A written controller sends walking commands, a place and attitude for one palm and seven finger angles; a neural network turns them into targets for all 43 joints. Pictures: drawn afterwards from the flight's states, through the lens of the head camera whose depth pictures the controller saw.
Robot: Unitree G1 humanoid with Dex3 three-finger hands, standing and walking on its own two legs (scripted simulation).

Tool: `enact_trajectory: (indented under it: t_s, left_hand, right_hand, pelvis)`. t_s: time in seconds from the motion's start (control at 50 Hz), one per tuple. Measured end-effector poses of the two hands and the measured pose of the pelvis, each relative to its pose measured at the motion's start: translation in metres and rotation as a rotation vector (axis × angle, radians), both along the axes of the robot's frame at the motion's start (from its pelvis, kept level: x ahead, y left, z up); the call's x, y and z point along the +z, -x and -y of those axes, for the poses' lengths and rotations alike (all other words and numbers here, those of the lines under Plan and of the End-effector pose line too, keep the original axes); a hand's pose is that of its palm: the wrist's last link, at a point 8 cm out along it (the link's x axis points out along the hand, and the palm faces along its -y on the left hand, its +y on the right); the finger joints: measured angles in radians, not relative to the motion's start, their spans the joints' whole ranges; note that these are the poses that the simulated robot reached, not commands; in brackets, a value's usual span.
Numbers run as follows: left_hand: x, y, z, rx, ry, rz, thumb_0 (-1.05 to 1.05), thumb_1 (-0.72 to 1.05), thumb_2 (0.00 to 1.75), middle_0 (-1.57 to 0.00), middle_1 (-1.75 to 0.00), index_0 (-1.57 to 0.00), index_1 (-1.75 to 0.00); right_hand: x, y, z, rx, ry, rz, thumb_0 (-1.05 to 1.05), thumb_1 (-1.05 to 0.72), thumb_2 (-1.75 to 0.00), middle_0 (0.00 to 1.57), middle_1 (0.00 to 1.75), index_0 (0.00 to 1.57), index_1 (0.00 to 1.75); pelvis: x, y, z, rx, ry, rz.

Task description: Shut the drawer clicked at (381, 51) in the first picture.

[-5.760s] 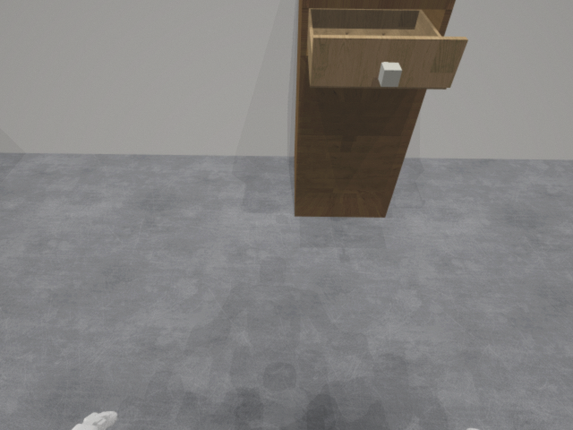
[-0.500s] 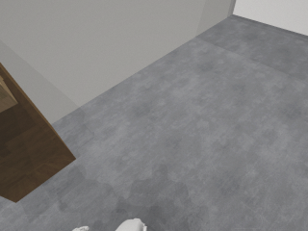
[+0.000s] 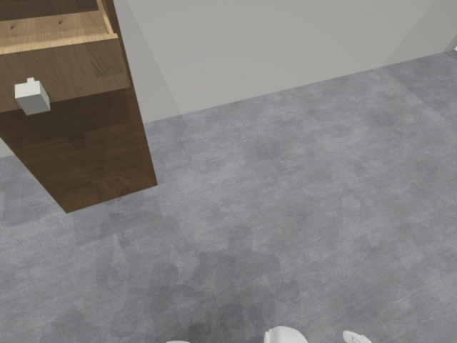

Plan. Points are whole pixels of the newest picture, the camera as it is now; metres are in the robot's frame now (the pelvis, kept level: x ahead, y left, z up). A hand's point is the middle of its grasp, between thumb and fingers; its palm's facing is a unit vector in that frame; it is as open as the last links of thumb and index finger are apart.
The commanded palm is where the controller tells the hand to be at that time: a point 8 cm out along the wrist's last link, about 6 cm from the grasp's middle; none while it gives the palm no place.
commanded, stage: turn to face it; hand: left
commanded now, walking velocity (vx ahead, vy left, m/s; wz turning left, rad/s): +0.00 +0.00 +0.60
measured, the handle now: (32, 91) +0.53 +0.46 +0.07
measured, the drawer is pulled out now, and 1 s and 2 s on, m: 0.21 0.21 0.21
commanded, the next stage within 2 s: take the last steps up to it in 0.64 s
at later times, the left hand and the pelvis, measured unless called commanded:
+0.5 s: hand out of the picture +0.04 +0.15 -0.13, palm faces +0.29 -0.91 -0.30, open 7.4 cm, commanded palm none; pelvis +0.00 -0.06 +0.01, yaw +17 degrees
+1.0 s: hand out of the picture -0.12 +0.17 -0.17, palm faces +0.49 -0.85 -0.18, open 7.4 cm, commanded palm none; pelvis -0.02 +0.00 +0.01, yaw +26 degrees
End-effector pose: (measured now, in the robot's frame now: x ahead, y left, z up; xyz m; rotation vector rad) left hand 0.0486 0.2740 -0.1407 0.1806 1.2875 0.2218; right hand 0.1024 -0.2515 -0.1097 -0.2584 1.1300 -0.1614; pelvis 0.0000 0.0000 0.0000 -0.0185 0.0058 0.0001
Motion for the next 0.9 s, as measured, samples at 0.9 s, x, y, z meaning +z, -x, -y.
enact_trajectory:
  t_s: [0.9]
  left_hand:
    - [-0.011,0.216,0.083,0.506,0.091,-0.15,0.01,0.91,0.9,-0.2,-0.3,-0.2,-0.3]
  right_hand:
    - [-0.006,-0.073,-0.068,0.484,-0.035,0.016,0.01,-0.91,-0.9,0.2,0.3,0.2,0.29]
  pelvis:
    - [-0.003,0.025,0.017,0.431,-0.011,0.022]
